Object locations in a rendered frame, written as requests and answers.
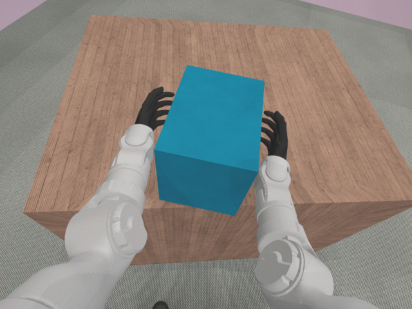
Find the robot right forearm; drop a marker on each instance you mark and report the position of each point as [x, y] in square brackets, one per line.
[275, 211]

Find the left robot upper arm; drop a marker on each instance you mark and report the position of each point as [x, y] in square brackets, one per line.
[101, 243]

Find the carton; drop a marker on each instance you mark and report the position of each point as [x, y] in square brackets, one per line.
[207, 154]

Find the left robot hand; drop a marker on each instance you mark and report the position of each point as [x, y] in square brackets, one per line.
[148, 112]

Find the right robot hand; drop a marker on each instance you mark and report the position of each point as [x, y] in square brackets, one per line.
[278, 144]

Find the right robot upper arm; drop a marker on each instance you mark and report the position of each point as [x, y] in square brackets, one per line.
[292, 278]

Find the pedestal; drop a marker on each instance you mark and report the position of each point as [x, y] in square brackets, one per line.
[347, 173]

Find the robot left forearm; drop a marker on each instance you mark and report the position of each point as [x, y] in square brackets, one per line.
[128, 175]

